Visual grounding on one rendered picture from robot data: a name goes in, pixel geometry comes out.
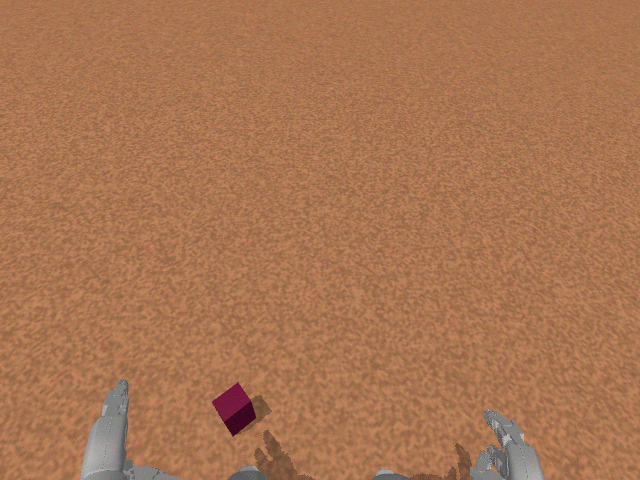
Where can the right robot hand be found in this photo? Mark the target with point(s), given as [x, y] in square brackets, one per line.
[519, 462]

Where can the carton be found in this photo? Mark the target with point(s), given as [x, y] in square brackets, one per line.
[235, 409]

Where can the left robot hand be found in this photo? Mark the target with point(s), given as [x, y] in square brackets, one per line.
[106, 446]

